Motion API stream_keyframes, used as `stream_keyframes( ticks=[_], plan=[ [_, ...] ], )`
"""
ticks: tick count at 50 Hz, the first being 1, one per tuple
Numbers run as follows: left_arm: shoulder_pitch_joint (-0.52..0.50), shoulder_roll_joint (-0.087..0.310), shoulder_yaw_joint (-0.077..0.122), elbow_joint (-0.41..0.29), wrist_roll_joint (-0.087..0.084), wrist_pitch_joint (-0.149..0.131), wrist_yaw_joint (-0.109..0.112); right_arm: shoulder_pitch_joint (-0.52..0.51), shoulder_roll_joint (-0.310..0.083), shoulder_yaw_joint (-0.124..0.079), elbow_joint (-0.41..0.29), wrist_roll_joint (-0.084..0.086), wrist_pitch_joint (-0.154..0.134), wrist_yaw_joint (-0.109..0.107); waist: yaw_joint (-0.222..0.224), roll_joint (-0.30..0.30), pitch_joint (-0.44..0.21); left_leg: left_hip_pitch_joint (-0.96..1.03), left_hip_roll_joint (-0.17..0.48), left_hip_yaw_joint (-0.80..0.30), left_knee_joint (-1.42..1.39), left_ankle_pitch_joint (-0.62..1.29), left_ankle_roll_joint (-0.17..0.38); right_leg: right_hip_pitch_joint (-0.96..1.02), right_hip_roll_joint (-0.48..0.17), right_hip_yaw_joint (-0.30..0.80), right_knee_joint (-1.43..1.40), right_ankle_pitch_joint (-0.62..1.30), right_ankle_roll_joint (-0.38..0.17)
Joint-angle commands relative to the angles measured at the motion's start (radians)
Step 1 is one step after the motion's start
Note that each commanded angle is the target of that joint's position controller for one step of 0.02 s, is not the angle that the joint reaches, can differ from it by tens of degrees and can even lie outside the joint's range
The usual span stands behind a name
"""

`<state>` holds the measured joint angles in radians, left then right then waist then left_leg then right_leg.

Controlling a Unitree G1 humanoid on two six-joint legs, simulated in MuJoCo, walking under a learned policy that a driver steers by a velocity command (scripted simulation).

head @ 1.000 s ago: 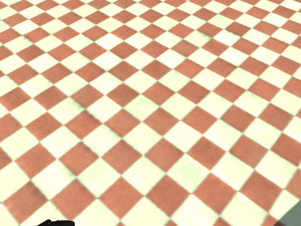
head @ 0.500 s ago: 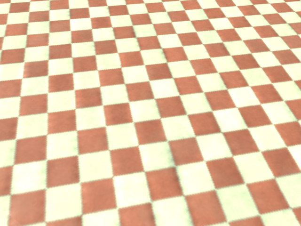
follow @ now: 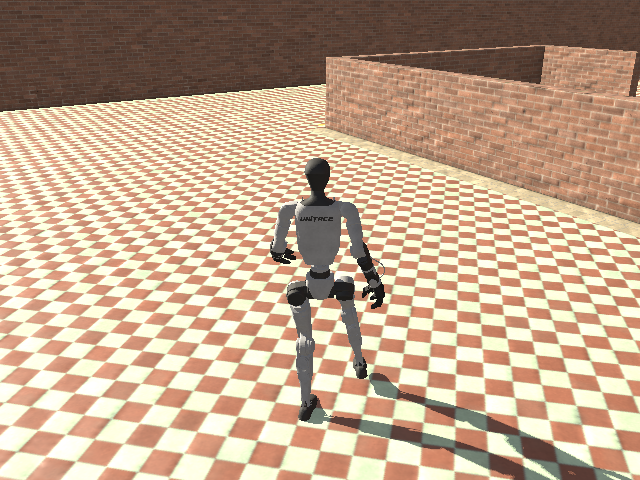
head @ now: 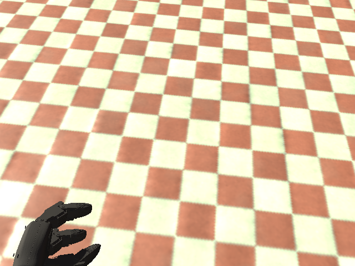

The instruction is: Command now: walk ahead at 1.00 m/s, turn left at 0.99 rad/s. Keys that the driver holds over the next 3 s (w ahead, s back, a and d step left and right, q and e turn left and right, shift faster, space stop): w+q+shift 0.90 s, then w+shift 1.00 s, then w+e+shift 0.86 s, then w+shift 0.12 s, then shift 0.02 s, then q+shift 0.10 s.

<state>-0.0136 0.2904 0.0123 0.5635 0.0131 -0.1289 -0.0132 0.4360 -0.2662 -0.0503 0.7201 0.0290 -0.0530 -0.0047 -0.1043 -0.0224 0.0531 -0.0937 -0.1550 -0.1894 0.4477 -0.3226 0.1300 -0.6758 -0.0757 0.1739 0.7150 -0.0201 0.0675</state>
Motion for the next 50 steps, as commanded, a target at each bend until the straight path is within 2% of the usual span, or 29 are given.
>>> stream_keyframes(
  ticks=[1,4,5,6,7,8,9,10,11,12,13,16,20,24,27,29,30,31,32,33,34,35,37,38,42,44,46,48,50],
  plan=[
    [-0.065,0.086,0.036,-0.073,-0.032,-0.008,-0.003,-0.093,-0.192,-0.062,-0.072,0.015,-0.019,-0.018,0.036,0.075,0.019,-0.366,0.151,-0.210,-0.177,-0.053,0.096,0.387,0.078,-0.070,-0.146,0.175,0.027],
    [-0.035,0.135,0.064,-0.071,-0.054,-0.013,0.001,-0.062,-0.168,-0.064,-0.049,0.019,-0.007,-0.021,0.062,0.119,0.006,-0.170,0.195,-0.276,-0.049,0.021,0.063,0.377,0.065,-0.045,-0.202,0.044,0.008],
    [0.086,0.166,0.088,-0.046,-0.057,-0.014,0.005,-0.073,-0.164,-0.062,-0.049,0.008,-0.001,-0.017,0.130,0.132,-0.059,-0.137,0.188,-0.264,0.071,0.172,0.037,0.485,0.072,-0.065,-0.179,-0.040,-0.013],
    [0.293,0.190,0.109,-0.011,-0.061,-0.011,0.013,-0.103,-0.137,-0.048,-0.066,-0.014,0.002,-0.006,0.247,0.124,-0.189,-0.188,0.146,-0.211,0.319,0.292,-0.006,0.717,0.032,-0.065,-0.128,-0.095,-0.035],
    [0.511,0.237,0.114,0.021,-0.048,0.000,0.025,-0.077,-0.022,-0.008,-0.091,-0.049,0.001,0.005,0.297,-0.044,-0.378,-0.386,0.093,-0.128,0.708,-0.020,-0.035,1.056,-0.134,0.143,-0.081,-0.350,-0.064],
    [0.487,0.316,0.120,0.039,0.001,0.000,0.000,0.089,0.020,0.015,-0.152,0.052,-0.013,0.008,0.151,-0.593,-0.488,-0.693,0.055,-0.041,1.023,-0.231,-0.062,1.197,-0.372,0.836,-0.421,-0.857,-0.226],
    [0.381,0.199,0.101,-0.006,-0.005,0.007,-0.001,0.016,-0.081,0.005,-0.115,0.063,-0.002,-0.004,0.187,-0.387,-0.326,-0.783,0.147,0.001,1.096,-0.115,-0.075,1.075,-0.341,0.820,-0.490,-1.017,-0.215],
    [0.347,0.144,0.088,-0.001,-0.012,0.018,0.009,-0.110,-0.145,-0.011,-0.127,0.034,0.005,-0.002,0.215,-0.223,-0.197,-0.796,0.169,0.052,1.094,-0.046,-0.080,0.949,-0.303,0.614,-0.468,-0.838,-0.191],
    [0.346,0.139,0.086,0.023,-0.002,0.027,0.011,-0.188,-0.145,-0.015,-0.135,0.005,0.011,-0.002,0.213,-0.025,-0.123,-0.743,0.210,0.072,1.053,-0.020,-0.077,0.827,-0.252,0.432,-0.452,-0.596,-0.170],
    [0.321,0.133,0.084,0.049,0.006,0.027,0.014,-0.218,-0.132,-0.018,-0.158,-0.006,0.010,0.005,0.180,-0.032,-0.071,-0.716,0.249,0.060,0.987,0.015,-0.074,0.731,-0.232,0.325,-0.443,-0.444,-0.183],
    [0.303,0.102,0.075,0.069,0.009,0.021,0.016,-0.218,-0.122,-0.020,-0.158,0.005,0.019,0.013,0.156,-0.051,-0.041,-0.671,0.284,0.053,0.946,0.019,-0.070,0.662,-0.201,0.222,-0.455,-0.357,-0.175],
    [0.299,0.057,0.066,0.124,-0.022,0.014,0.010,-0.247,-0.070,-0.010,-0.184,0.025,0.046,0.023,0.126,-0.071,0.010,-0.725,0.327,0.072,0.900,0.016,-0.061,0.624,-0.193,0.045,-0.499,-0.221,-0.178],
    [0.275,0.110,0.076,0.145,0.000,0.014,0.019,-0.309,-0.071,-0.002,-0.207,0.015,0.040,0.039,0.107,-0.017,0.074,-0.769,0.326,0.108,0.769,0.212,-0.084,0.587,-0.180,-0.172,-0.570,-0.062,-0.177],
    [0.341,0.173,0.083,0.182,-0.002,0.021,0.025,-0.449,-0.062,0.007,-0.239,0.010,0.024,0.069,0.152,0.026,0.133,-0.716,0.291,0.225,0.503,0.359,-0.048,0.656,-0.156,-0.346,-0.598,0.146,-0.137],
    [0.375,0.248,0.096,0.196,-0.002,0.042,0.033,-0.448,-0.121,-0.020,-0.242,0.016,0.013,0.082,0.104,-0.050,0.054,-0.470,0.141,0.387,0.382,0.307,-0.001,0.741,-0.146,-0.425,-0.454,0.898,-0.105],
    [0.316,0.301,0.111,0.171,-0.011,0.063,0.036,-0.165,-0.213,-0.072,-0.181,0.031,0.031,0.075,-0.070,-0.142,-0.097,-0.147,0.077,0.389,0.398,0.175,0.049,0.713,-0.186,-0.419,-0.095,1.245,-0.122],
    [0.242,0.287,0.109,0.137,-0.022,0.059,0.036,0.111,-0.287,-0.115,-0.099,0.025,0.043,0.062,-0.202,-0.093,-0.203,0.230,0.085,0.306,0.279,0.237,0.105,0.511,-0.153,-0.397,0.231,1.103,-0.110],
    [0.242,0.132,0.066,0.130,-0.010,0.038,0.030,0.165,-0.300,-0.115,-0.040,0.033,0.054,0.042,-0.150,0.154,-0.139,0.411,0.171,0.107,0.236,0.221,0.149,0.203,0.029,-0.366,0.662,-0.152,-0.072],
    [0.351,0.032,0.024,0.030,-0.030,-0.013,0.019,0.041,-0.346,-0.102,-0.114,0.005,0.029,0.044,0.040,0.412,-0.325,0.614,0.359,-0.511,0.019,-0.086,0.371,-0.136,0.163,-0.159,0.951,-0.562,-0.061],
    [0.229,0.147,0.036,0.001,-0.042,-0.056,0.012,0.042,-0.264,-0.091,-0.140,-0.012,0.005,0.044,-0.042,0.219,-0.363,0.575,0.407,-0.708,-0.175,-0.350,0.337,-0.205,0.108,-0.011,0.874,-0.432,-0.107],
    [0.145,0.150,0.038,-0.023,-0.065,-0.068,0.014,0.035,-0.233,-0.081,-0.124,-0.022,-0.018,0.046,-0.012,0.089,-0.211,0.418,0.402,-0.689,-0.237,-0.353,0.287,-0.204,0.082,-0.020,0.778,-0.380,-0.123],
    [0.143,0.127,0.033,-0.008,-0.052,-0.067,0.020,-0.028,-0.211,-0.072,-0.119,-0.025,-0.036,0.053,0.059,-0.065,-0.111,0.220,0.376,-0.610,-0.241,-0.255,0.251,-0.129,0.042,-0.014,0.672,-0.329,-0.119],
    [0.213,0.124,0.041,0.026,-0.019,-0.034,0.017,-0.136,-0.176,-0.059,-0.130,-0.032,-0.047,0.043,0.153,-0.036,-0.037,-0.031,0.278,-0.430,-0.227,-0.094,0.234,0.019,0.001,0.004,0.548,-0.285,-0.076],
    [0.215,0.130,0.046,0.031,-0.011,-0.018,0.015,-0.153,-0.157,-0.053,-0.125,-0.021,-0.044,0.036,0.165,-0.022,-0.006,-0.099,0.246,-0.363,-0.241,-0.042,0.227,0.046,-0.009,-0.008,0.481,-0.283,-0.054],
    [-0.012,0.052,0.023,-0.044,0.015,-0.002,0.011,-0.110,-0.138,-0.045,-0.084,0.000,-0.032,-0.007,0.090,0.006,0.082,-0.326,0.140,-0.170,-0.248,0.143,0.176,0.146,0.028,-0.105,0.109,-0.033,0.011],
    [-0.092,0.017,0.018,-0.075,0.005,-0.006,0.002,-0.083,-0.158,-0.054,-0.062,0.001,-0.021,-0.013,0.041,0.040,0.065,-0.395,0.114,-0.143,-0.238,0.097,0.125,0.281,0.077,-0.137,-0.067,0.131,0.018],
    [-0.118,0.052,0.038,-0.089,-0.025,-0.011,-0.002,-0.048,-0.164,-0.058,-0.037,0.008,-0.022,-0.013,0.014,0.077,0.037,-0.345,0.140,-0.182,-0.213,0.032,0.102,0.346,0.088,-0.111,-0.150,0.203,0.023],
    [-0.132,0.084,0.051,-0.093,-0.040,-0.015,-0.004,-0.012,-0.132,-0.053,-0.005,0.015,-0.021,-0.020,0.000,0.111,0.038,-0.181,0.181,-0.208,-0.156,0.066,0.088,0.295,0.060,-0.085,-0.214,0.203,0.011],
    [-0.082,0.116,0.071,-0.085,-0.042,-0.021,-0.007,0.013,-0.128,-0.056,0.024,0.004,-0.006,-0.026,0.033,0.142,0.011,-0.015,0.228,-0.218,-0.061,0.339,0.074,0.297,0.062,-0.108,-0.228,0.111,-0.020]
  ],
)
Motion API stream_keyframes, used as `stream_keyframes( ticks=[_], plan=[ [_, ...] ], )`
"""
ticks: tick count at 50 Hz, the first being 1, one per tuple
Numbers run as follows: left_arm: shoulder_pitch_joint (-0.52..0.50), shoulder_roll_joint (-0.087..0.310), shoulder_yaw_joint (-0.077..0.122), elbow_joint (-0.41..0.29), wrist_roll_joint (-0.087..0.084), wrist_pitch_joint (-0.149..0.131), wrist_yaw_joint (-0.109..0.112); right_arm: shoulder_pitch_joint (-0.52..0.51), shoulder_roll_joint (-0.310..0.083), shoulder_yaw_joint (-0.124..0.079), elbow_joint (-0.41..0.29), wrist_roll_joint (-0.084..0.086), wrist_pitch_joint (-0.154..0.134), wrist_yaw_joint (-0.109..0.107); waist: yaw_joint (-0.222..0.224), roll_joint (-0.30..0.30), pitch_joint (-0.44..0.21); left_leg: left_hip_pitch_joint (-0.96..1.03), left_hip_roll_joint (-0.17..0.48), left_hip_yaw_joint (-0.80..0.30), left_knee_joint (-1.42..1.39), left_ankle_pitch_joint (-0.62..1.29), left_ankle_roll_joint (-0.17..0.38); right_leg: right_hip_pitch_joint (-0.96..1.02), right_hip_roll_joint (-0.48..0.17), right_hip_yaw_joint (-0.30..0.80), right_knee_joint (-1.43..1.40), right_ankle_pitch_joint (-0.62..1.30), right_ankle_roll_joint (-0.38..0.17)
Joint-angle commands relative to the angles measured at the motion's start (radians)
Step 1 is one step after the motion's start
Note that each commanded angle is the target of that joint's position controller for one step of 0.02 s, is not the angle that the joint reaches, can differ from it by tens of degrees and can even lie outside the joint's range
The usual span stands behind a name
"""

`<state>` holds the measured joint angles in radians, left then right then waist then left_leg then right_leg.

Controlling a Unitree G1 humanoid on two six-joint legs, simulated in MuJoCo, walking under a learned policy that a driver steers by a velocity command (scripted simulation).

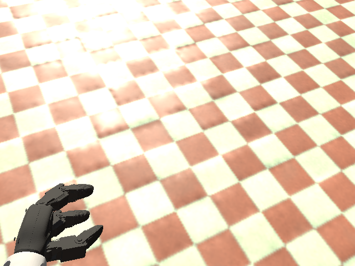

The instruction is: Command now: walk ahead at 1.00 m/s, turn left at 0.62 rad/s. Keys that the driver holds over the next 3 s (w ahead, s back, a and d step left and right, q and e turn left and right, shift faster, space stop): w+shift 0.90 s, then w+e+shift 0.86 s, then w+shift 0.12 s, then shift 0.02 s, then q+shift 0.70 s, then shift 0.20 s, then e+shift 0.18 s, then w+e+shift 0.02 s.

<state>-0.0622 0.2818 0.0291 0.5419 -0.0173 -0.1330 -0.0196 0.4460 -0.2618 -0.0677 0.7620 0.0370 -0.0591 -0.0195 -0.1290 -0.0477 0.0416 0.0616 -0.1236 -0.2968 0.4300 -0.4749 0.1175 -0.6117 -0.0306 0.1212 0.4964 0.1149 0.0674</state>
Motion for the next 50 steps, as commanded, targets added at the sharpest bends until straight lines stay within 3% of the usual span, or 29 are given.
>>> stream_keyframes(
  ticks=[1,2,3,4,5,6,7,8,9,11,16,20,22,24,25,26,27,28,29,31,32,34,35,38,42,45,48,49,50],
  plan=[
    [0.106,0.163,0.080,-0.035,-0.015,-0.017,0.005,-0.016,-0.147,-0.041,-0.019,-0.023,0.008,-0.005,0.139,0.180,-0.067,-0.118,0.190,-0.090,0.098,0.744,0.064,0.357,0.038,-0.087,0.011,-0.094,-0.051],
    [0.317,0.188,0.094,-0.004,-0.022,-0.007,0.016,-0.074,-0.162,-0.035,-0.039,-0.052,0.011,0.010,0.270,0.201,-0.201,-0.190,0.176,-0.052,0.326,0.877,0.032,0.599,0.003,-0.090,0.084,-0.166,-0.085],
    [0.529,0.236,0.097,0.033,-0.001,0.000,0.020,-0.022,-0.065,-0.006,-0.057,-0.068,0.002,0.018,0.299,0.018,-0.388,-0.459,0.105,-0.009,0.717,0.614,0.001,0.991,-0.144,0.127,0.191,-0.350,-0.168],
    [0.580,0.273,0.103,0.106,0.014,-0.002,-0.010,0.154,0.010,0.028,-0.053,0.016,-0.014,0.022,0.204,-0.530,-0.537,-0.737,-0.007,0.066,1.043,-0.006,-0.053,1.175,-0.376,0.786,-0.148,-0.829,-0.331],
    [0.535,0.162,0.082,0.079,0.007,0.004,-0.011,0.056,-0.083,0.021,-0.044,0.039,-0.012,0.015,0.248,-0.340,-0.387,-0.848,0.083,0.087,1.078,0.052,-0.039,1.095,-0.352,0.851,-0.246,-1.029,-0.296],
    [0.481,0.109,0.068,0.087,0.014,0.017,-0.002,-0.121,-0.130,0.015,-0.078,0.023,-0.015,0.019,0.271,-0.142,-0.218,-0.877,0.112,0.133,1.066,0.095,-0.035,0.948,-0.308,0.666,-0.235,-0.887,-0.271],
    [0.468,0.123,0.069,0.109,0.030,0.020,-0.003,-0.242,-0.117,0.020,-0.110,-0.001,-0.026,0.021,0.263,0.041,-0.102,-0.858,0.131,0.150,1.015,0.108,-0.032,0.785,-0.259,0.534,-0.243,-0.687,-0.265],
    [0.437,0.116,0.066,0.126,0.037,0.014,-0.006,-0.291,-0.098,0.020,-0.131,-0.018,-0.033,0.023,0.226,0.052,-0.060,-0.830,0.165,0.141,0.932,0.127,-0.025,0.688,-0.230,0.436,-0.236,-0.555,-0.270],
    [0.415,0.079,0.050,0.139,0.042,0.010,-0.008,-0.288,-0.077,0.022,-0.132,-0.013,-0.031,0.031,0.184,0.026,-0.037,-0.782,0.192,0.136,0.877,0.133,-0.019,0.615,-0.195,0.358,-0.256,-0.492,-0.262],
    [0.405,0.024,0.029,0.167,0.018,0.009,-0.018,-0.261,-0.045,0.031,-0.123,0.000,-0.021,0.036,0.139,-0.020,-0.011,-0.768,0.218,0.153,0.785,0.124,-0.019,0.555,-0.179,0.282,-0.289,-0.430,-0.271],
    [0.440,0.119,0.044,0.207,-0.003,0.004,0.000,-0.434,-0.039,0.057,-0.185,-0.033,-0.035,0.056,0.143,0.020,0.104,-0.824,0.257,0.221,0.473,0.411,-0.060,0.453,-0.175,0.099,-0.417,-0.260,-0.272],
    [0.557,0.139,0.040,0.257,-0.016,0.010,0.011,-0.591,-0.048,0.057,-0.230,-0.022,-0.051,0.081,0.193,0.026,0.125,-0.626,0.188,0.302,0.218,0.614,-0.061,0.477,-0.168,-0.049,-0.505,-0.106,-0.237],
    [0.577,0.165,0.039,0.273,-0.011,0.025,0.012,-0.602,-0.080,0.040,-0.244,-0.018,-0.054,0.086,0.171,-0.021,0.087,-0.582,0.135,0.341,0.162,0.547,-0.039,0.604,-0.187,-0.091,-0.420,0.222,-0.214],
    [0.588,0.200,0.040,0.294,0.009,0.045,0.019,-0.474,-0.147,0.006,-0.234,-0.012,-0.041,0.074,0.075,-0.126,-0.045,-0.416,0.075,0.381,0.185,0.417,0.001,0.702,-0.212,-0.119,-0.191,0.694,-0.185],
    [0.559,0.212,0.039,0.298,0.017,0.060,0.027,-0.272,-0.187,-0.020,-0.185,-0.006,-0.029,0.060,-0.046,-0.150,-0.145,-0.172,0.057,0.397,0.179,0.397,0.024,0.625,-0.196,-0.153,0.043,0.816,-0.159],
    [0.531,0.188,0.027,0.271,0.030,0.064,0.038,-0.017,-0.234,-0.041,-0.109,-0.007,-0.013,0.044,-0.155,-0.096,-0.268,0.199,0.173,0.252,0.232,0.332,0.052,0.356,-0.160,-0.140,0.388,0.585,-0.131],
    [0.686,-0.025,-0.027,0.232,0.019,0.037,0.024,0.044,-0.339,-0.056,-0.077,-0.033,-0.025,0.050,0.002,0.299,-0.470,0.528,0.457,-0.339,0.095,-0.139,0.215,-0.021,0.033,-0.072,0.815,-0.421,-0.091],
    [0.618,0.075,-0.010,0.243,-0.020,0.006,0.023,0.097,-0.244,-0.040,-0.053,-0.021,-0.029,0.050,-0.051,0.323,-0.539,0.509,0.452,-0.602,-0.132,-0.321,0.196,-0.097,0.043,0.045,0.924,-0.560,-0.130],
    [0.460,0.120,0.010,0.194,-0.058,-0.007,0.024,0.028,-0.190,-0.022,-0.039,-0.025,-0.033,0.048,-0.038,0.271,-0.301,0.365,0.433,-0.452,-0.154,-0.209,0.162,-0.212,-0.002,0.014,0.957,-0.530,-0.139],
    [0.332,0.081,-0.001,0.160,-0.022,-0.019,0.023,-0.100,-0.144,-0.009,-0.035,-0.052,-0.048,0.054,0.046,0.061,-0.107,0.011,0.363,-0.212,-0.175,0.075,0.140,-0.152,-0.074,-0.009,0.838,-0.425,-0.142],
    [0.369,0.071,0.002,0.166,-0.014,-0.005,0.016,-0.146,-0.099,0.003,-0.033,-0.069,-0.056,0.057,0.112,0.096,-0.098,-0.105,0.334,-0.146,-0.194,0.108,0.138,-0.074,-0.109,0.006,0.793,-0.387,-0.140],
    [0.387,0.041,-0.002,0.179,-0.011,0.030,0.006,-0.184,-0.042,0.018,-0.019,-0.049,-0.060,0.060,0.166,0.115,-0.043,-0.237,0.306,-0.063,-0.255,0.123,0.145,-0.033,-0.136,-0.003,0.724,-0.388,-0.125],
    [0.362,0.029,-0.007,0.172,-0.006,0.043,0.005,-0.184,-0.049,0.018,-0.007,-0.035,-0.065,0.058,0.178,0.110,0.003,-0.293,0.306,-0.033,-0.285,0.130,0.145,-0.050,-0.149,-0.010,0.676,-0.383,-0.112],
    [0.197,0.041,-0.015,0.120,0.017,0.042,0.006,-0.136,-0.105,0.006,0.018,-0.037,-0.076,0.038,0.144,0.057,0.096,-0.338,0.280,0.081,-0.343,0.286,0.138,-0.132,-0.144,-0.048,0.461,-0.148,-0.072],
    [0.003,0.023,-0.027,0.071,0.007,0.013,-0.029,-0.007,-0.132,0.010,0.059,-0.020,-0.082,0.021,0.071,0.025,0.114,-0.347,0.245,0.219,-0.423,0.401,0.094,0.077,-0.059,-0.141,0.132,0.201,-0.080],
    [-0.096,0.049,-0.018,0.026,-0.008,0.007,-0.046,0.071,-0.154,0.010,0.105,-0.012,-0.053,0.018,0.053,0.043,0.135,-0.098,0.292,0.245,-0.383,0.554,0.071,0.018,-0.015,-0.155,-0.014,0.148,-0.104],
    [-0.014,0.117,0.015,0.012,-0.021,0.016,-0.051,0.078,-0.208,0.003,0.123,-0.060,-0.018,0.010,0.131,0.153,0.000,0.164,0.333,0.316,-0.137,1.298,0.018,0.079,0.106,-0.253,0.026,-0.066,-0.159],
    [0.129,0.157,0.036,0.039,-0.031,0.027,-0.043,0.066,-0.216,0.002,0.126,-0.086,-0.003,0.006,0.212,0.206,-0.096,0.183,0.344,0.335,0.058,1.515,-0.001,0.223,0.130,-0.261,0.069,-0.112,-0.187],
    [0.375,0.190,0.057,0.102,-0.033,0.044,-0.031,-0.008,-0.217,0.004,0.108,-0.098,0.011,-0.002,0.348,0.219,-0.205,0.051,0.328,0.375,0.367,1.566,-0.037,0.505,0.102,-0.223,0.072,-0.091,-0.216]
  ],
)
Over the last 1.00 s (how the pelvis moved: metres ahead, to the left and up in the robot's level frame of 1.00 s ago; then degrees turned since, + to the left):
0.78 0.25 -0.01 57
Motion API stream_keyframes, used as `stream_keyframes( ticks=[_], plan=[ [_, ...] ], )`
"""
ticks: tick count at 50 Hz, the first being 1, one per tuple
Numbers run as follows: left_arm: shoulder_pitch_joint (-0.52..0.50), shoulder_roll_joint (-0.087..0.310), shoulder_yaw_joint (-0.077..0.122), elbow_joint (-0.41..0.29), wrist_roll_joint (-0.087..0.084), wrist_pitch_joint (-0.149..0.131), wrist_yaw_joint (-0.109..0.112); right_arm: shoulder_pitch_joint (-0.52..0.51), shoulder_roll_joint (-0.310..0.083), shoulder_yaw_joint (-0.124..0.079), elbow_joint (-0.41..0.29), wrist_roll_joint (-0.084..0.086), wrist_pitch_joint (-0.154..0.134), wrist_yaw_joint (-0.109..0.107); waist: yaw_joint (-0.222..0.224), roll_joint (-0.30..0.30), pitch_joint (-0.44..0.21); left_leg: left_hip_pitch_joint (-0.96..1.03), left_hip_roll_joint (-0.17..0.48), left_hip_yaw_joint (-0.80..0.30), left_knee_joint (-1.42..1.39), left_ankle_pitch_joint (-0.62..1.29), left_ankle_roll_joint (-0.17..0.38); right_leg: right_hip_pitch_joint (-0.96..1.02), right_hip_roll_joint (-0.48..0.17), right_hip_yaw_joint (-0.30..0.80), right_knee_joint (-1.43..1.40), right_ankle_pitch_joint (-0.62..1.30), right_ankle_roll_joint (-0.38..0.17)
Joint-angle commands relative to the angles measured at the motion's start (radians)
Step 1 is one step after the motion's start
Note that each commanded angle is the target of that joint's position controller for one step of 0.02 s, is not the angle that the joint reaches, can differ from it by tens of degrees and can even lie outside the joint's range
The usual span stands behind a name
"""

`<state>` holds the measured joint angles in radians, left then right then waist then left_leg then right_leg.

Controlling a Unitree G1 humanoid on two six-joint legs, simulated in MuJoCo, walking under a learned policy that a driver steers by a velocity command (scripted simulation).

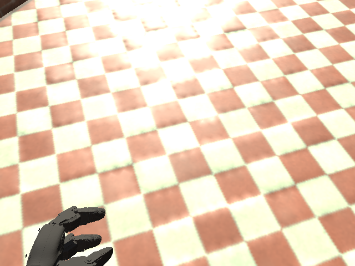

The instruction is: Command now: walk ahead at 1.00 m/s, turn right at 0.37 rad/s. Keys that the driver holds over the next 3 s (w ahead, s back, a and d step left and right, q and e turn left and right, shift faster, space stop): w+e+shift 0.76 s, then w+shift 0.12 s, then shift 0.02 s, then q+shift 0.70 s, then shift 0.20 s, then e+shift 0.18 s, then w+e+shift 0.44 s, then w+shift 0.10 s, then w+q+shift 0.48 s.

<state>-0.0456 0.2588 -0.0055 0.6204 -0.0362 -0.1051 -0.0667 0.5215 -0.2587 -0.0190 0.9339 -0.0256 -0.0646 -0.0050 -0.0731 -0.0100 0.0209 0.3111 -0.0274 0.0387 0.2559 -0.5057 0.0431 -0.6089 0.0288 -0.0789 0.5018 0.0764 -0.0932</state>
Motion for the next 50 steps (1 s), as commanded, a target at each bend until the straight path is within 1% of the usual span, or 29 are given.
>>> stream_keyframes(
  ticks=[1,2,3,4,5,6,9,12,15,18,19,21,22,23,24,26,28,31,37,40,42,43,44,45,46,47,48,49,50],
  plan=[
    [0.510,0.295,0.115,0.051,0.025,0.020,0.020,0.029,-0.092,-0.017,-0.113,-0.036,0.003,-0.010,0.220,-0.061,-0.383,-0.704,0.130,0.011,1.004,1.068,-0.021,1.046,-0.189,0.423,0.147,-0.300,-0.219],
    [0.562,0.265,0.119,0.088,0.000,0.015,0.013,0.083,-0.034,0.020,-0.088,-0.011,-0.043,0.019,0.210,-0.228,-0.563,-0.941,-0.051,-0.141,1.239,0.109,-0.046,1.249,-0.351,0.963,-0.095,-0.690,-0.354],
    [0.552,0.195,0.107,0.102,0.019,0.018,0.029,-0.085,-0.163,-0.019,-0.146,0.047,-0.077,0.025,0.243,-0.179,-0.414,-1.069,-0.004,-0.205,1.261,0.143,-0.005,1.185,-0.305,0.964,-0.201,-0.745,-0.279],
    [0.496,0.180,0.100,0.095,0.031,0.014,0.033,-0.227,-0.168,-0.011,-0.208,0.063,-0.103,0.022,0.224,-0.103,-0.255,-1.101,0.043,-0.211,1.201,0.164,0.019,1.017,-0.274,0.827,-0.220,-0.619,-0.240],
    [0.442,0.171,0.098,0.094,0.040,0.005,0.031,-0.314,-0.142,-0.004,-0.235,0.046,-0.122,0.016,0.182,0.024,-0.131,-1.073,0.060,-0.197,1.101,0.171,0.031,0.814,-0.228,0.733,-0.247,-0.444,-0.232],
    [0.393,0.149,0.089,0.085,0.053,-0.002,0.032,-0.313,-0.127,-0.008,-0.236,0.028,-0.123,0.013,0.118,0.056,-0.079,-1.004,0.086,-0.199,1.022,0.184,0.027,0.664,-0.188,0.638,-0.262,-0.319,-0.232],
    [0.345,0.103,0.077,0.075,0.024,0.006,0.037,-0.283,-0.102,-0.010,-0.244,0.010,-0.094,0.015,0.031,0.017,0.012,-0.946,0.114,-0.184,0.859,0.142,-0.030,0.434,-0.133,0.555,-0.316,-0.296,-0.249],
    [0.347,0.159,0.097,0.065,0.007,0.004,0.069,-0.476,-0.076,0.009,-0.323,0.003,-0.093,0.019,0.060,0.001,0.123,-0.815,0.099,-0.120,0.537,0.393,-0.087,0.148,-0.070,0.446,-0.368,-0.299,-0.210],
    [0.412,0.205,0.119,0.071,-0.004,0.007,0.083,-0.549,-0.094,-0.003,-0.358,0.022,-0.092,0.025,0.105,-0.025,0.080,-0.532,0.047,-0.127,0.346,0.725,-0.115,0.040,-0.058,0.435,-0.366,-0.381,-0.127],
    [0.468,0.183,0.121,0.084,-0.021,0.023,0.089,-0.565,-0.151,-0.028,-0.369,0.052,-0.084,0.012,0.108,-0.055,0.062,-0.553,0.056,-0.177,0.255,0.638,-0.122,0.253,-0.082,0.490,-0.249,-0.410,-0.078],
    [0.483,0.176,0.120,0.089,-0.014,0.034,0.089,-0.527,-0.171,-0.042,-0.361,0.057,-0.085,0.007,0.084,-0.064,0.038,-0.527,0.051,-0.173,0.259,0.550,-0.110,0.314,-0.092,0.498,-0.178,-0.348,-0.061],
    [0.446,0.145,0.102,0.070,0.028,0.048,0.075,-0.199,-0.231,-0.083,-0.307,0.064,-0.080,-0.006,-0.107,-0.077,-0.177,-0.188,0.100,-0.159,0.353,0.358,-0.063,0.282,-0.038,0.429,0.243,-0.093,0.012],
    [0.497,0.007,0.059,0.043,0.067,0.043,0.071,0.005,-0.301,-0.096,-0.267,0.052,-0.069,-0.014,-0.120,0.176,-0.349,0.102,0.277,-0.410,0.347,0.112,-0.028,0.102,0.027,0.342,0.637,-0.503,0.028],
    [0.652,-0.033,0.036,-0.018,-0.039,0.024,0.067,-0.021,-0.384,-0.106,-0.246,0.015,-0.062,0.013,0.017,0.659,-0.466,0.222,0.510,-1.084,0.037,-0.344,0.143,-0.189,0.041,0.268,0.960,-0.628,0.043],
    [0.556,0.066,0.046,0.015,-0.055,0.035,0.080,-0.116,-0.254,-0.086,-0.286,0.025,-0.055,0.013,-0.026,0.418,-0.301,0.096,0.442,-1.021,-0.031,-0.462,0.120,-0.272,-0.037,0.243,1.037,-0.519,0.047],
    [0.353,0.120,0.064,-0.003,-0.005,0.049,0.076,-0.191,-0.175,-0.068,-0.264,0.015,-0.044,0.008,-0.035,0.077,-0.083,-0.155,0.363,-0.608,0.019,-0.002,0.070,-0.253,-0.110,0.184,0.983,-0.403,0.044],
    [0.310,0.105,0.074,-0.026,0.000,0.065,0.055,-0.237,-0.114,-0.055,-0.226,0.000,-0.049,0.006,0.018,0.100,-0.011,-0.319,0.292,-0.372,0.019,0.252,0.060,-0.156,-0.177,0.203,0.855,-0.368,0.039],
    [0.265,0.053,0.063,-0.071,-0.013,0.096,0.041,-0.253,-0.083,-0.051,-0.183,0.027,-0.056,0.008,0.055,0.103,0.032,-0.361,0.300,-0.231,-0.035,0.354,0.074,-0.209,-0.210,0.182,0.812,-0.349,0.035],
    [0.094,0.072,0.053,-0.122,0.001,0.077,0.004,-0.245,-0.176,-0.067,-0.164,0.014,-0.058,-0.008,0.037,-0.007,0.137,-0.377,0.243,0.082,-0.143,0.561,0.033,-0.176,-0.161,0.059,0.455,-0.024,0.027],
    [0.007,0.078,0.055,-0.152,0.001,0.058,-0.018,-0.148,-0.239,-0.073,-0.135,0.017,-0.050,-0.012,0.033,0.014,0.127,-0.326,0.247,0.158,-0.092,1.099,0.002,0.014,-0.050,-0.058,0.276,-0.013,-0.027],
    [0.067,0.126,0.080,-0.152,0.000,0.059,-0.019,-0.115,-0.302,-0.084,-0.125,0.022,-0.033,-0.024,0.112,0.108,0.057,-0.232,0.290,0.160,0.074,1.581,0.019,0.135,0.037,-0.093,0.259,-0.135,-0.062],
    [0.205,0.168,0.104,-0.120,-0.001,0.065,-0.012,-0.139,-0.321,-0.087,-0.129,0.021,-0.024,-0.024,0.200,0.142,-0.019,-0.233,0.310,0.150,0.247,1.711,0.038,0.286,0.058,-0.079,0.257,-0.189,-0.092],
    [0.453,0.223,0.139,-0.044,-0.001,0.079,0.007,-0.198,-0.313,-0.082,-0.140,0.019,-0.020,-0.020,0.332,0.137,-0.125,-0.335,0.296,0.144,0.496,1.693,0.042,0.578,0.049,-0.037,0.186,-0.140,-0.135],
    [0.600,0.259,0.148,0.024,0.005,0.092,0.030,-0.218,-0.249,-0.065,-0.153,0.029,-0.028,-0.019,0.362,-0.013,-0.151,-0.592,0.166,0.135,0.916,0.912,0.005,0.874,-0.048,0.140,0.099,-0.077,-0.163],
    [0.461,0.319,0.133,-0.017,0.044,0.069,0.035,0.015,-0.072,-0.007,-0.184,0.037,-0.060,0.005,0.116,-0.331,-0.325,-0.971,0.003,-0.007,1.307,-0.043,-0.022,1.164,-0.339,0.724,0.019,-0.091,-0.342],
    [0.465,0.215,0.119,-0.032,0.058,0.061,0.034,-0.091,-0.207,-0.030,-0.170,0.075,-0.090,0.015,0.221,-0.136,-0.422,-0.970,0.024,-0.182,1.331,0.008,0.003,1.066,-0.390,0.829,-0.144,-0.159,-0.328],
    [0.413,0.205,0.108,-0.022,0.062,0.045,0.030,-0.202,-0.210,-0.036,-0.205,0.106,-0.089,0.009,0.192,-0.037,-0.232,-0.977,0.050,-0.166,1.280,0.041,0.003,0.868,-0.381,0.684,-0.171,-0.017,-0.289],
    [0.340,0.184,0.101,-0.003,0.054,0.027,0.024,-0.238,-0.186,-0.032,-0.204,0.099,-0.078,-0.004,0.136,0.087,-0.088,-0.955,0.095,-0.156,1.189,0.081,-0.009,0.664,-0.353,0.531,-0.178,0.159,-0.250],
    [0.284,0.136,0.089,0.004,0.056,0.014,0.024,-0.222,-0.177,-0.038,-0.177,0.084,-0.054,-0.009,0.092,0.087,-0.045,-0.903,0.127,-0.159,1.114,0.105,-0.020,0.538,-0.317,0.391,-0.182,0.224,-0.214]
  ],
)
Over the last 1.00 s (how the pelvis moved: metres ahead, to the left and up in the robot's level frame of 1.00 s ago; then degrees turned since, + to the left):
0.94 0.09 -0.03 6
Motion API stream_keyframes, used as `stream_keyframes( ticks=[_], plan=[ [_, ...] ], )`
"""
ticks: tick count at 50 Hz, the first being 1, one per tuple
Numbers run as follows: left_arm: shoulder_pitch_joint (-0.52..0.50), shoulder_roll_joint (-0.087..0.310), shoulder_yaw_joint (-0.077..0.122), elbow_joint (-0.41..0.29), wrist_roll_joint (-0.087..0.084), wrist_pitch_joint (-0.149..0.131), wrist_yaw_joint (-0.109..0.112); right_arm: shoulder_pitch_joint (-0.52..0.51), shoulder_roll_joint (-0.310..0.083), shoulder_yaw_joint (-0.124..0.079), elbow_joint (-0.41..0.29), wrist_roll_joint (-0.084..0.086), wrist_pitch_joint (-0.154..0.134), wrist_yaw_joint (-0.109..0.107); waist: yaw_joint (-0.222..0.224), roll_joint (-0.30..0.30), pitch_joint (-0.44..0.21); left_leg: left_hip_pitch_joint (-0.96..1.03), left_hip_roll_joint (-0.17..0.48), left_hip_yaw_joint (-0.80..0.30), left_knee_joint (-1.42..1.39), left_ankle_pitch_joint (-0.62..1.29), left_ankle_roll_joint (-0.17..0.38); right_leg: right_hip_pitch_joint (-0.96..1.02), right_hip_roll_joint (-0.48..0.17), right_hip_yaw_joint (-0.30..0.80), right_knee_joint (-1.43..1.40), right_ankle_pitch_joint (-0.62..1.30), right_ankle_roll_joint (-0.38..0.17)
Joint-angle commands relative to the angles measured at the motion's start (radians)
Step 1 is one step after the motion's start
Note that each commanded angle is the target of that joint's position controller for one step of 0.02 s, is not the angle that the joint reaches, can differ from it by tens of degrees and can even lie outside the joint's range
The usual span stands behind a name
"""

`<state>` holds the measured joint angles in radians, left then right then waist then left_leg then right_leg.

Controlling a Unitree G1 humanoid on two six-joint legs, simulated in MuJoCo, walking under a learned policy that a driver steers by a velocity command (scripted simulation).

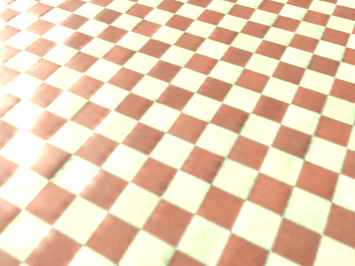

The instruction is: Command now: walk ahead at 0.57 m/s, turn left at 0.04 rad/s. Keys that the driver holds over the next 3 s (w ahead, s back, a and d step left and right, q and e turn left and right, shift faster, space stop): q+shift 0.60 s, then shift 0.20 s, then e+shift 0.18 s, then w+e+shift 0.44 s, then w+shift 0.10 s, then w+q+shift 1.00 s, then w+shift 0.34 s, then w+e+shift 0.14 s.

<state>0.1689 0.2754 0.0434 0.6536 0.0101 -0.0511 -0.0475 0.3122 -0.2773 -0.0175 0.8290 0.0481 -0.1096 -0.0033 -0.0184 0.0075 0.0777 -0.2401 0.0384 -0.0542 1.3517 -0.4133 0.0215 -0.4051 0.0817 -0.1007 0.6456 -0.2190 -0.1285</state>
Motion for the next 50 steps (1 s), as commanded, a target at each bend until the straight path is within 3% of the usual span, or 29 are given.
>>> stream_keyframes(
  ticks=[1,3,6,8,10,13,15,16,17,18,19,20,21,22,25,28,31,36,39,40,41,42,43,44,45,47,48,49,50],
  plan=[
    [0.042,0.095,0.034,-0.023,0.015,-0.050,0.005,0.042,-0.149,-0.043,-0.043,0.002,0.018,-0.008,0.002,0.027,-0.076,-0.262,0.084,-0.074,-0.042,0.044,-0.008,0.223,-0.341,0.312,-0.355,0.587,-0.140],
    [-0.001,0.070,0.029,0.003,0.007,-0.066,0.005,0.088,-0.105,-0.044,-0.011,-0.011,0.060,-0.011,-0.035,-0.025,-0.056,-0.202,0.089,-0.049,-0.156,0.092,-0.039,0.126,-0.302,0.176,-0.409,0.666,-0.102],
    [-0.059,0.091,0.034,0.019,0.019,-0.068,0.038,0.003,-0.065,-0.037,-0.058,-0.026,0.058,-0.004,-0.042,-0.060,-0.038,-0.237,0.072,0.015,-0.369,0.307,-0.071,0.098,-0.233,-0.008,-0.440,0.745,-0.063],
    [-0.050,0.099,0.034,0.023,0.012,-0.052,0.066,-0.073,-0.056,-0.032,-0.080,-0.034,0.047,0.019,0.004,-0.055,-0.066,-0.231,0.047,0.072,-0.566,0.530,-0.068,0.165,-0.191,-0.085,-0.413,0.678,-0.034],
    [-0.011,0.122,0.039,0.038,0.001,-0.031,0.086,-0.126,-0.056,-0.034,-0.109,-0.037,0.044,0.047,0.040,-0.054,-0.097,-0.246,0.030,0.096,-0.688,0.628,-0.059,0.274,-0.224,-0.094,-0.377,0.651,-0.021],
    [-0.029,0.150,0.051,0.038,-0.012,0.011,0.102,-0.095,-0.109,-0.059,-0.135,-0.041,0.054,0.083,0.013,-0.076,-0.119,-0.244,0.004,0.123,-0.729,0.524,-0.018,0.385,-0.284,-0.092,-0.263,0.729,-0.005],
    [-0.072,0.160,0.057,0.016,-0.027,0.037,0.112,0.028,-0.158,-0.086,-0.122,-0.042,0.069,0.086,-0.053,-0.086,-0.155,-0.147,-0.059,0.161,-0.713,0.388,0.025,0.390,-0.290,-0.099,-0.073,0.875,0.024],
    [-0.099,0.150,0.054,0.004,-0.032,0.046,0.111,0.157,-0.195,-0.108,-0.097,-0.041,0.070,0.075,-0.121,-0.055,-0.203,0.005,-0.091,0.144,-0.774,0.396,0.065,0.330,-0.259,-0.100,0.126,0.816,0.054],
    [-0.079,0.118,0.042,0.000,-0.022,0.043,0.099,0.194,-0.244,-0.126,-0.100,-0.041,0.069,0.048,-0.134,0.094,-0.202,0.144,-0.041,0.013,-0.849,0.735,0.110,0.191,-0.163,-0.094,0.379,0.435,0.119],
    [0.028,0.007,0.019,-0.022,0.022,0.040,0.071,0.100,-0.301,-0.132,-0.154,-0.061,0.070,0.027,0.017,0.358,-0.217,0.342,0.158,-0.425,-0.831,1.082,0.318,-0.171,0.075,-0.023,0.755,-0.430,0.208],
    [0.116,0.071,0.014,-0.024,0.004,0.022,0.051,0.033,-0.320,-0.128,-0.217,-0.089,0.058,0.037,0.015,0.273,-0.460,0.449,0.288,-0.786,-0.995,0.770,0.450,-0.249,0.096,0.247,0.912,-0.444,0.201],
    [0.029,0.145,0.026,-0.029,-0.018,0.014,0.046,-0.032,-0.270,-0.125,-0.260,-0.072,0.057,0.039,-0.012,0.118,-0.412,0.390,0.264,-0.714,-1.035,0.503,0.397,-0.263,0.035,0.284,0.879,-0.362,0.167],
    [-0.053,0.143,0.030,-0.043,-0.010,0.017,0.052,-0.070,-0.214,-0.112,-0.263,-0.041,0.064,0.032,0.003,-0.016,-0.269,0.250,0.204,-0.616,-1.051,0.368,0.330,-0.283,0.001,0.274,0.779,-0.290,0.154],
    [-0.083,0.137,0.031,-0.041,0.004,0.027,0.064,-0.096,-0.175,-0.099,-0.272,-0.021,0.070,0.021,0.020,-0.065,-0.227,0.153,0.168,-0.547,-1.058,0.314,0.285,-0.259,-0.035,0.273,0.683,-0.244,0.149],
    [-0.099,0.102,0.030,-0.029,0.003,0.041,0.063,-0.122,-0.171,-0.103,-0.298,-0.034,0.101,-0.006,0.042,0.010,-0.166,0.020,0.053,-0.427,-1.062,0.362,0.210,-0.148,-0.027,0.247,0.406,-0.194,0.162],
    [-0.114,0.076,0.027,-0.012,-0.004,0.040,0.068,-0.087,-0.213,-0.123,-0.302,-0.034,0.126,-0.031,0.023,0.037,-0.210,0.041,0.041,-0.428,-1.028,0.462,0.197,-0.124,0.001,0.250,0.261,-0.149,0.201],
    [-0.117,0.089,0.034,0.005,-0.010,0.043,0.072,-0.117,-0.209,-0.124,-0.319,-0.030,0.150,-0.045,0.013,0.093,-0.220,0.024,0.021,-0.423,-1.015,0.341,0.162,-0.104,-0.004,0.257,0.188,-0.055,0.217],
    [-0.139,0.099,0.035,0.006,-0.006,0.023,0.064,-0.125,-0.165,-0.102,-0.326,-0.050,0.164,-0.036,-0.031,0.157,-0.211,0.018,0.028,-0.439,-0.963,0.355,0.162,-0.031,-0.041,0.231,0.088,-0.043,0.208],
    [-0.105,0.111,0.041,0.013,-0.003,0.004,0.049,-0.146,-0.157,-0.089,-0.333,-0.048,0.164,-0.027,-0.016,0.163,-0.206,0.040,0.038,-0.477,-0.902,0.454,0.158,0.050,-0.051,0.210,-0.068,-0.017,0.171],
    [-0.072,0.111,0.044,0.024,-0.002,-0.002,0.044,-0.160,-0.151,-0.084,-0.333,-0.041,0.164,-0.024,0.008,0.153,-0.198,0.019,0.020,-0.472,-0.881,0.433,0.139,0.126,-0.058,0.199,-0.185,0.082,0.153],
    [-0.061,0.123,0.042,0.024,0.014,-0.004,0.041,-0.128,-0.114,-0.069,-0.321,-0.046,0.159,-0.022,0.004,0.096,-0.201,-0.002,-0.012,-0.428,-0.841,0.312,0.093,0.202,-0.132,0.260,-0.275,0.204,0.122],
    [-0.098,0.159,0.038,0.002,0.035,0.000,0.043,-0.044,-0.057,-0.048,-0.302,-0.070,0.153,-0.019,-0.057,-0.117,-0.209,-0.045,-0.126,-0.291,-0.675,-0.022,0.025,0.255,-0.306,0.453,-0.331,0.358,0.053],
    [-0.109,0.120,0.018,0.019,0.058,0.003,0.041,-0.056,-0.094,-0.059,-0.311,-0.073,0.146,-0.019,-0.074,-0.249,-0.142,-0.077,-0.170,-0.200,-0.649,-0.174,-0.036,0.139,-0.386,0.598,-0.362,0.367,-0.090],
    [-0.134,0.079,0.006,0.008,0.042,0.002,0.037,-0.078,-0.134,-0.067,-0.296,-0.084,0.139,-0.022,-0.054,-0.200,-0.124,-0.062,-0.096,-0.173,-0.614,-0.130,-0.076,0.114,-0.366,0.618,-0.378,0.240,-0.105],
    [-0.123,0.088,0.008,0.015,0.016,0.008,0.037,-0.127,-0.137,-0.071,-0.291,-0.081,0.133,-0.023,-0.031,-0.169,-0.113,-0.068,-0.083,-0.144,-0.656,-0.049,-0.090,0.138,-0.307,0.574,-0.359,0.165,-0.071],
    [-0.073,0.212,0.048,0.016,-0.026,0.029,0.048,-0.196,-0.131,-0.078,-0.292,-0.075,0.130,-0.026,0.018,-0.159,-0.086,-0.137,-0.096,-0.094,-0.678,-0.004,-0.108,0.209,-0.255,0.579,-0.328,0.095,-0.039],
    [-0.030,0.252,0.063,0.020,-0.028,0.039,0.055,-0.213,-0.128,-0.080,-0.290,-0.061,0.126,-0.026,0.036,-0.154,-0.086,-0.172,-0.115,-0.079,-0.630,-0.046,-0.112,0.240,-0.251,0.605,-0.321,0.112,-0.045],
    [-0.002,0.257,0.070,0.019,-0.027,0.045,0.059,-0.216,-0.122,-0.081,-0.287,-0.052,0.123,-0.028,0.044,-0.149,-0.091,-0.204,-0.126,-0.074,-0.593,-0.080,-0.116,0.271,-0.246,0.625,-0.318,0.127,-0.050],
    [0.030,0.234,0.068,0.022,-0.031,0.050,0.065,-0.206,-0.112,-0.079,-0.284,-0.046,0.119,-0.029,0.045,-0.145,-0.138,-0.211,-0.126,-0.070,-0.596,-0.082,-0.114,0.308,-0.227,0.639,-0.345,-0.061,-0.050]
  ],
)
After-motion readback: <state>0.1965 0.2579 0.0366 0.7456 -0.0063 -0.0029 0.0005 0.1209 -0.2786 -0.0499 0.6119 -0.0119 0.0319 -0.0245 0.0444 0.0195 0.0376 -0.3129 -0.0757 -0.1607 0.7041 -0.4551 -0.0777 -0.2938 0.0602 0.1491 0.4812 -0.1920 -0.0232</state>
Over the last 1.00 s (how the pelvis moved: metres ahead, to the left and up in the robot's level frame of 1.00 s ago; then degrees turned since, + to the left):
0.84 -0.20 0.02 -46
